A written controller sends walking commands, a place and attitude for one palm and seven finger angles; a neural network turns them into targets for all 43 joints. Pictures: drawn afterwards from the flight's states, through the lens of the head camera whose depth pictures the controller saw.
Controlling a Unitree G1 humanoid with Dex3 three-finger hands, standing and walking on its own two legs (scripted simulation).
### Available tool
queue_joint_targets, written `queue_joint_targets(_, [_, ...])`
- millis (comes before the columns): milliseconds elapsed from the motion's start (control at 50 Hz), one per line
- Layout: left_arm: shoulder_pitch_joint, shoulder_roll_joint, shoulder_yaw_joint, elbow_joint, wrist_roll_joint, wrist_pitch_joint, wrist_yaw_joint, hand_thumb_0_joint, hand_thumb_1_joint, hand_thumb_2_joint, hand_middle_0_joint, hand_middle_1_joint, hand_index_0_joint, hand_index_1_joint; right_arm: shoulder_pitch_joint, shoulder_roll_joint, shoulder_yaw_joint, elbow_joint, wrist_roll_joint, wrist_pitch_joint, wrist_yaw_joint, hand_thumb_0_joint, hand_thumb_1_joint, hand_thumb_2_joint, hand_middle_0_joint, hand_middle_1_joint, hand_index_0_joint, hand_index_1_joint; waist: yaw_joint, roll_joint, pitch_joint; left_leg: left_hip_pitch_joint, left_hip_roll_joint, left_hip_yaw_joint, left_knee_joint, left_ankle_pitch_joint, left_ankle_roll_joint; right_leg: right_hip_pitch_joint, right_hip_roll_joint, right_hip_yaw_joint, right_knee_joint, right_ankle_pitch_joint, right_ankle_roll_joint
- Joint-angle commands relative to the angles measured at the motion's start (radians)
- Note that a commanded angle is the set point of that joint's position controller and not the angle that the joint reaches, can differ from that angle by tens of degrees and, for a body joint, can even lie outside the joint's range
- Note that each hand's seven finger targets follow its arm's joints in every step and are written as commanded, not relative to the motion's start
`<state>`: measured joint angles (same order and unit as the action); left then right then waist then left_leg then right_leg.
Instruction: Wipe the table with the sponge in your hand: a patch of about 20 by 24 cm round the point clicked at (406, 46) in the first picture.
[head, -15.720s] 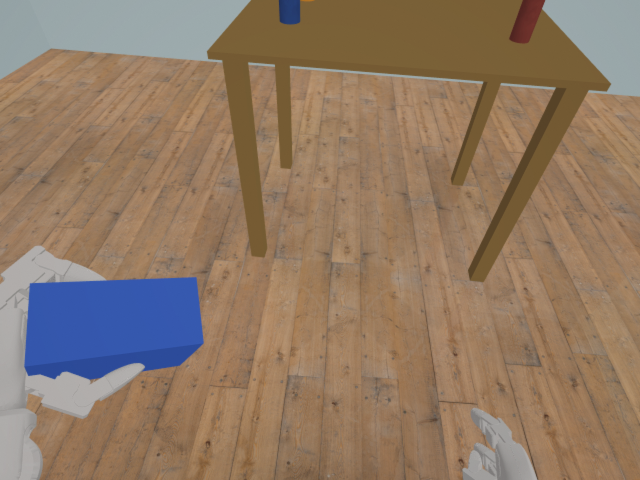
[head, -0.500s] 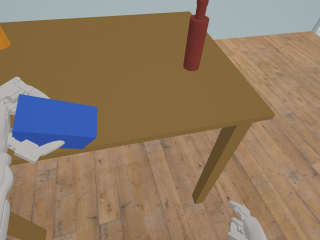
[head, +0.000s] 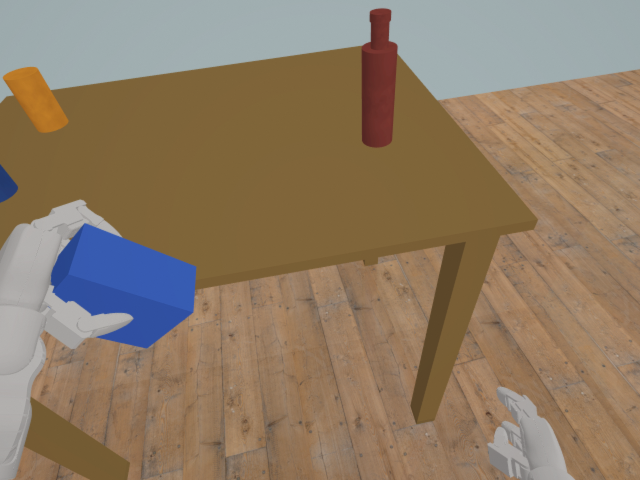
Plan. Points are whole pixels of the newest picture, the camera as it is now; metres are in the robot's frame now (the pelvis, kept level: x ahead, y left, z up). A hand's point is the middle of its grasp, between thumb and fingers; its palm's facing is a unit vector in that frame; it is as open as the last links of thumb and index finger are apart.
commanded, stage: turn the palm down, sponge in hand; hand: left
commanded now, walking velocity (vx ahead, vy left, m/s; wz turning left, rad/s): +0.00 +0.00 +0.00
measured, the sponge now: (138, 297) +0.26 +0.26 +0.13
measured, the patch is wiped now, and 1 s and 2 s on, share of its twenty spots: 0.00 0.00 0.00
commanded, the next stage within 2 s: move the sponge above the wiping area in 1.58 s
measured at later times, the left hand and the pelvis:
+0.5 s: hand (66, 258) +0.25 +0.30 +0.20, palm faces +0.25 -0.37 -0.90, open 10.5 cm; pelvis +0.00 +0.04 +0.01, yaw -2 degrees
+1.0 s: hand (30, 220) +0.25 +0.30 +0.26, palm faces +0.28 -0.09 -0.96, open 10.5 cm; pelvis -0.01 +0.03 +0.01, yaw -3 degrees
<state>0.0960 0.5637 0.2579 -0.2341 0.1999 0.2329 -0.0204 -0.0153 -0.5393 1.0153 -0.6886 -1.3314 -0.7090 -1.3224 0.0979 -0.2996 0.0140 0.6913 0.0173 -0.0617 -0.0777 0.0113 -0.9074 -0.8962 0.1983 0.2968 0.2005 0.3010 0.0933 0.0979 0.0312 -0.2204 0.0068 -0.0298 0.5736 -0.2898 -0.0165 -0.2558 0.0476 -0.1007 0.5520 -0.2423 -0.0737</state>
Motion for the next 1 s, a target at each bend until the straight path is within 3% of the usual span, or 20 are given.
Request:
queue_joint_targets(0, [-0.274,0.348,0.208,-0.266,0.034,-0.087,0.025,0.000,0.100,1.300,-1.200,-1.600,-1.200,-1.600,-0.170,-0.052,-0.023,-0.178,0.001,-0.057,-0.015,0.000,-0.900,-0.900,0.200,0.300,0.200,0.300,0.018,-0.117,-0.217,-0.136,-0.021,-0.004,-0.016,0.034,0.013,0.214,-0.185,0.359,-0.185,-0.079,0.101])
queue_joint_targets(60, [-0.176,0.389,0.274,-0.289,0.060,-0.064,0.070,0.000,0.100,1.300,-1.200,-1.600,-1.200,-1.600,-0.167,-0.055,-0.026,-0.189,0.009,-0.045,0.004,0.000,-0.900,-0.900,0.200,0.300,0.200,0.300,0.048,-0.026,-0.243,-0.118,-0.028,0.013,-0.025,0.110,0.009,0.222,-0.159,0.332,-0.150,0.023,0.081])
queue_joint_targets(80, [-0.173,0.349,0.244,-0.318,0.071,-0.050,0.082,0.000,0.100,1.300,-1.200,-1.600,-1.200,-1.600,-0.153,-0.045,-0.021,-0.194,0.007,-0.034,0.009,0.000,-0.900,-0.900,0.200,0.300,0.200,0.300,0.051,-0.033,-0.252,-0.118,-0.025,0.017,-0.033,0.141,0.010,0.234,-0.158,0.307,-0.128,0.085,0.078])
queue_joint_targets(140, [-0.093,0.332,0.227,-0.311,0.099,0.038,0.086,0.000,0.100,1.300,-1.200,-1.600,-1.200,-1.600,-0.141,-0.068,-0.024,-0.203,0.016,-0.008,0.014,0.000,-0.900,-0.900,0.200,0.300,0.200,0.300,0.042,-0.016,-0.204,-0.070,-0.025,0.039,-0.077,0.213,0.023,0.211,-0.106,0.222,-0.106,0.197,0.066])
queue_joint_targets(220, [-0.138,0.316,0.150,-0.278,0.139,0.140,0.033,0.000,0.100,1.300,-1.200,-1.600,-1.200,-1.600,-0.165,-0.085,-0.011,-0.215,0.030,-0.002,0.001,0.000,-0.900,-0.900,0.200,0.300,0.200,0.300,0.015,-0.079,-0.116,-0.035,-0.018,0.045,-0.128,0.208,0.038,0.158,-0.061,0.149,-0.133,0.126,0.063])
queue_joint_targets(340, [-0.319,0.302,0.030,-0.396,0.245,0.142,-0.050,0.000,0.100,1.300,-1.200,-1.600,-1.200,-1.600,-0.207,-0.077,0.003,-0.229,0.031,-0.026,-0.021,0.000,-0.900,-0.900,0.200,0.300,0.200,0.300,0.002,-0.017,-0.167,0.069,-0.022,0.020,-0.186,0.175,0.049,0.139,-0.033,0.113,-0.160,0.036,0.052])
queue_joint_targets(380, [-0.389,0.311,0.024,-0.450,0.293,0.128,-0.042,0.000,0.100,1.300,-1.200,-1.600,-1.200,-1.600,-0.229,-0.059,0.017,-0.237,0.027,-0.040,-0.017,0.000,-0.900,-0.900,0.200,0.300,0.200,0.300,0.015,0.026,-0.214,0.080,-0.019,0.008,-0.196,0.169,0.046,0.163,-0.030,0.116,-0.144,0.029,0.040])
queue_joint_targets(400, [-0.332,0.318,0.036,-0.415,0.307,0.127,-0.035,0.000,0.100,1.300,-1.200,-1.600,-1.200,-1.600,-0.220,-0.061,0.013,-0.221,0.021,-0.036,-0.020,0.000,-0.900,-0.900,0.200,0.300,0.200,0.300,0.022,0.032,-0.198,0.085,-0.017,0.003,-0.209,0.173,0.045,0.171,-0.024,0.114,-0.145,0.039,0.035])
queue_joint_targets(460, [-0.335,0.414,0.135,-0.412,0.359,0.155,-0.019,0.000,0.100,1.300,-1.200,-1.600,-1.200,-1.600,-0.264,-0.070,0.019,-0.222,0.026,-0.021,-0.010,0.000,-0.900,-0.900,0.200,0.300,0.200,0.300,0.054,0.036,-0.225,0.058,-0.010,-0.014,-0.237,0.173,0.035,0.242,-0.013,0.132,-0.137,0.068,0.024])
queue_joint_targets(480, [-0.389,0.380,0.100,-0.430,0.370,0.164,-0.014,0.000,0.100,1.300,-1.200,-1.600,-1.200,-1.600,-0.268,-0.053,0.027,-0.220,0.018,-0.013,-0.005,0.000,-0.900,-0.900,0.200,0.300,0.200,0.300,0.059,0.038,-0.242,0.061,-0.012,-0.008,-0.238,0.214,0.033,0.264,-0.026,0.126,-0.130,0.089,0.021])
queue_joint_targets(560, [-0.363,0.366,0.093,-0.281,0.389,0.263,-0.027,0.000,0.100,1.300,-1.200,-1.600,-1.200,-1.600,-0.308,-0.064,0.030,-0.202,0.039,0.023,0.008,0.000,-0.900,-0.900,0.200,0.300,0.200,0.300,0.058,0.036,-0.148,0.031,-0.002,-0.008,-0.266,0.209,0.019,0.245,-0.018,0.129,-0.161,0.096,0.016])
queue_joint_targets(620, [-0.407,0.319,-0.020,-0.236,0.413,0.324,-0.082,0.000,0.100,1.300,-1.200,-1.600,-1.200,-1.600,-0.298,-0.077,0.032,-0.194,0.042,0.052,0.011,0.000,-0.900,-0.900,0.200,0.300,0.200,0.300,0.031,0.007,-0.093,0.027,-0.002,0.001,-0.294,0.178,0.022,0.216,-0.027,0.105,-0.185,0.070,0.029])
queue_joint_targets(660, [-0.471,0.297,-0.066,-0.273,0.449,0.345,-0.127,0.000,0.100,1.300,-1.200,-1.600,-1.200,-1.600,-0.347,-0.063,0.044,-0.229,0.057,0.050,0.018,0.000,-0.900,-0.900,0.200,0.300,0.200,0.300,0.025,0.022,-0.116,0.042,0.000,0.003,-0.286,0.174,0.028,0.211,-0.015,0.118,-0.181,0.075,0.024])
queue_joint_targets(740, [-0.503,0.318,-0.102,-0.326,0.497,0.313,-0.169,0.000,0.100,1.300,-1.200,-1.600,-1.200,-1.600,-0.321,-0.070,0.040,-0.246,0.045,0.066,0.015,0.000,-0.900,-0.900,0.200,0.300,0.200,0.300,0.027,-0.017,-0.178,0.077,-0.004,-0.006,-0.301,0.168,0.043,0.235,-0.021,0.109,-0.175,0.056,0.034])
queue_joint_targets(780, [-0.580,0.364,-0.071,-0.393,0.536,0.297,-0.171,0.000,0.100,1.300,-1.200,-1.600,-1.200,-1.600,-0.349,-0.063,0.050,-0.260,0.039,0.061,0.020,0.000,-0.900,-0.900,0.200,0.300,0.200,0.300,0.042,0.016,-0.253,0.074,-0.007,-0.005,-0.286,0.185,0.047,0.287,-0.020,0.130,-0.152,0.064,0.024])
queue_joint_targets(840, [-0.555,0.436,-0.009,-0.356,0.575,0.285,-0.164,0.000,0.100,1.300,-1.200,-1.600,-1.200,-1.600,-0.348,-0.069,0.044,-0.240,0.028,0.093,0.018,0.000,-0.900,-0.900,0.200,0.300,0.200,0.300,0.058,0.035,-0.230,0.056,-0.013,-0.005,-0.288,0.202,0.041,0.293,-0.023,0.143,-0.156,0.060,0.020])
queue_joint_targets(860, [-0.584,0.475,0.034,-0.374,0.588,0.293,-0.156,0.000,0.100,1.300,-1.200,-1.600,-1.200,-1.600,-0.383,-0.066,0.049,-0.253,0.037,0.090,0.024,0.000,-0.900,-0.900,0.200,0.300,0.200,0.300,0.067,0.076,-0.250,0.047,-0.009,-0.011,-0.279,0.197,0.041,0.311,-0.010,0.170,-0.149,0.066,0.013])
queue_joint_targets(880, [-0.620,0.461,0.023,-0.366,0.591,0.292,-0.146,0.000,0.100,1.300,-1.200,-1.600,-1.200,-1.600,-0.374,-0.057,0.054,-0.241,0.026,0.089,0.030,0.000,-0.900,-0.900,0.200,0.300,0.200,0.300,0.076,0.058,-0.265,0.042,-0.018,-0.001,-0.271,0.238,0.036,0.326,-0.029,0.167,-0.142,0.078,0.006])
queue_joint_targets(940, [-0.562,0.427,-0.003,-0.240,0.580,0.320,-0.144,0.000,0.100,1.300,-1.200,-1.600,-1.200,-1.600,-0.361,-0.060,0.050,-0.217,0.034,0.113,0.033,0.000,-0.900,-0.900,0.200,0.300,0.200,0.300,0.069,0.007,-0.181,0.033,-0.022,0.011,-0.283,0.235,0.030,0.274,-0.034,0.162,-0.176,0.069,0.014])
queue_joint_targets(980, [-0.590,0.397,-0.025,-0.230,0.577,0.342,-0.152,0.000,0.100,1.300,-1.200,-1.600,-1.200,-1.600,-0.373,-0.056,0.053,-0.223,0.042,0.110,0.044,0.000,-0.900,-0.900,0.200,0.300,0.200,0.300,0.066,-0.020,-0.195,0.034,-0.022,0.021,-0.269,0.244,0.029,0.278,-0.040,0.171,-0.179,0.076,0.013])
